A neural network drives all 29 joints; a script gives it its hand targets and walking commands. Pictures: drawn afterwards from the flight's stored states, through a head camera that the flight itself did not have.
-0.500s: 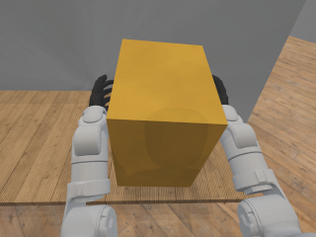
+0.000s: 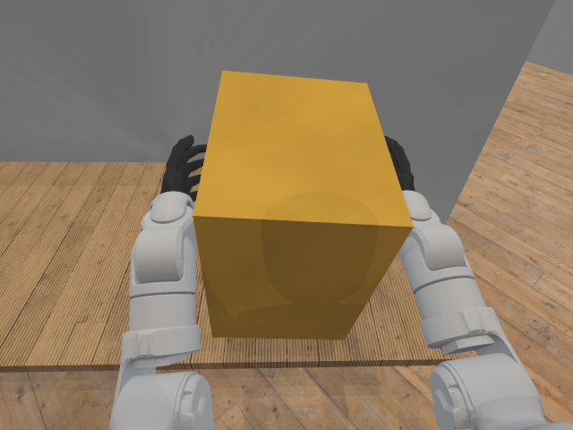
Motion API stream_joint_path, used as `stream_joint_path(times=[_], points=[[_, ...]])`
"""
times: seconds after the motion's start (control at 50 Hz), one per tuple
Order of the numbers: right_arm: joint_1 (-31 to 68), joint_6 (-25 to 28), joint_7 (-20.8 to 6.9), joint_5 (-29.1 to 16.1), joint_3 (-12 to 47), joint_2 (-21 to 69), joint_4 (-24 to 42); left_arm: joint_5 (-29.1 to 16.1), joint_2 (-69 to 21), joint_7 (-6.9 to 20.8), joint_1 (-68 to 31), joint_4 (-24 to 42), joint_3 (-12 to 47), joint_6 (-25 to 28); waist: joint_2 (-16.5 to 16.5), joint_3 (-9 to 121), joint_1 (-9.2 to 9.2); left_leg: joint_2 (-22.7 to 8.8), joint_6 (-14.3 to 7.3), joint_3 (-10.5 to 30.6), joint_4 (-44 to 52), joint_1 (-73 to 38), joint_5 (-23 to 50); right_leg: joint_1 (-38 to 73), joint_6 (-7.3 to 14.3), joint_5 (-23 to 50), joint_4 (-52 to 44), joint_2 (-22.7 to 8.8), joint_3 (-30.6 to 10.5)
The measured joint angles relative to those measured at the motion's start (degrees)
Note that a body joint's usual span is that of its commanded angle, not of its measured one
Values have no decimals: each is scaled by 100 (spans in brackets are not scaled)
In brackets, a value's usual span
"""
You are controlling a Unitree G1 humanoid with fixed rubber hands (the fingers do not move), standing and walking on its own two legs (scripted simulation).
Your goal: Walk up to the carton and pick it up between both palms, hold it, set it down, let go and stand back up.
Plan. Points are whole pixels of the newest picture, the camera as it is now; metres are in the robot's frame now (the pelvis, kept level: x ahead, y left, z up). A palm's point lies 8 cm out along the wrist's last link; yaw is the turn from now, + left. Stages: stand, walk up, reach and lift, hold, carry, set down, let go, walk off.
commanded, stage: set down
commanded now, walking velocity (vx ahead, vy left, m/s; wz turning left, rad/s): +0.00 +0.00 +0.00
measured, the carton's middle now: (287, 214) +0.37 +0.02 +0.13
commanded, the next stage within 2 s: none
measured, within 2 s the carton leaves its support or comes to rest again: neither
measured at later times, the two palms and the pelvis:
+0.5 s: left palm (187, 192) +0.38 +0.16 +0.16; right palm (393, 190) +0.39 -0.14 +0.16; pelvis +0.01 -0.01 +0.00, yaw +0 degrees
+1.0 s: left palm (187, 215) +0.37 +0.16 +0.13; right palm (382, 199) +0.40 -0.13 +0.13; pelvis +0.02 -0.01 +0.00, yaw +0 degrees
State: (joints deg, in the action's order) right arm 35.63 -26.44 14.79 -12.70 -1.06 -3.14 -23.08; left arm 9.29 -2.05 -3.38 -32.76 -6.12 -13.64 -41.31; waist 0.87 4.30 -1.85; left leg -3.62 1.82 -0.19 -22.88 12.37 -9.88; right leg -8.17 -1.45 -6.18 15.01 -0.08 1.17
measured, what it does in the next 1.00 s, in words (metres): stands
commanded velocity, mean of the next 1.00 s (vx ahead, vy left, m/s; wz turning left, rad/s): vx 0.00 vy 0.00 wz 0.00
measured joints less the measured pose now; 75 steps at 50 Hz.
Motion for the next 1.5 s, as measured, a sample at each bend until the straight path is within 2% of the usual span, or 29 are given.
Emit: stream_joint_path(times=[0.1,0.14,0.22,0.36,0.46,0.56,0.66,0.72,0.82,0.98,1.08,1.3,1.5], points=[[-41,118,32,-236,0,0,2,1,0,-56,118,146,80,14,0,37,0,0,0,0,0,-4,-4,5,0,-1,-3,0,0],[-18,165,30,-201,-1,4,2,1,0,-61,117,144,75,81,0,39,0,0,-1,0,0,-11,-3,10,0,0,1,0,-1],[143,298,-62,148,-12,19,-128,1,-1,-10,-50,-47,-68,310,0,40,0,1,-4,0,0,-19,10,10,0,0,18,0,-1],[594,1040,-427,1021,-430,269,-1151,379,-35,373,-507,-925,-597,985,0,40,0,27,-4,1,128,-90,78,17,0,-15,37,-25,3],[588,1554,-572,1333,-662,357,-1663,529,-118,418,-448,-1347,-707,1373,1,-6,4,39,-4,1,233,-154,91,34,5,-67,39,-38,10],[375,1986,-587,1127,-673,358,-1807,563,-231,342,-208,-1406,-636,1647,2,-212,7,39,-4,0,293,-184,88,40,17,-111,37,-38,17],[55,2411,-582,598,-359,207,-1807,565,-290,39,231,-1121,-209,1835,2,-266,35,39,-4,1,293,-185,44,42,32,-170,42,-38,25],[17,2501,-564,382,-117,93,-1804,564,-305,-119,418,-954,-63,1861,2,-266,50,38,-4,0,294,-185,34,42,36,-190,45,-38,28],[87,2503,-529,242,72,27,-1793,563,-304,-175,510,-801,-51,1858,3,-265,69,35,-4,1,293,-186,22,42,36,-195,52,-36,36],[146,2503,-569,708,66,26,-1844,563,-324,-186,494,-797,-100,1864,16,-265,167,36,-4,1,293,-186,38,41,41,-173,54,-36,37],[380,2561,-756,1000,-222,26,-2308,563,-474,-231,277,-1201,-338,1951,16,-266,219,35,-4,1,294,-187,44,41,45,-170,57,-36,39],[560,2937,-1016,1276,-642,27,-3064,563,-588,-347,150,-1912,-536,2383,16,-277,291,35,-4,1,347,-187,37,39,55,-187,14,-36,46],[581,3277,-1072,1279,-670,2,-3164,563,-623,-422,202,-2006,-531,2791,16,-293,531,-32,54,2,351,-188,-3,38,112,-231,5,28,57]])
